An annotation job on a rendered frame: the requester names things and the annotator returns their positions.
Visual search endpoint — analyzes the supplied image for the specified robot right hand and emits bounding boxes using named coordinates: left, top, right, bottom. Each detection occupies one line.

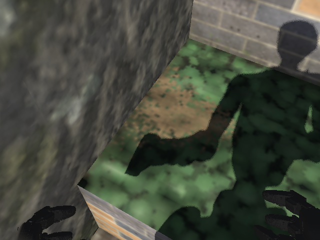
left=253, top=190, right=320, bottom=240

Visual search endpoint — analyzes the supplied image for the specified robot left hand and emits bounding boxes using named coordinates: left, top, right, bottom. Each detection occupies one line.
left=14, top=205, right=86, bottom=240

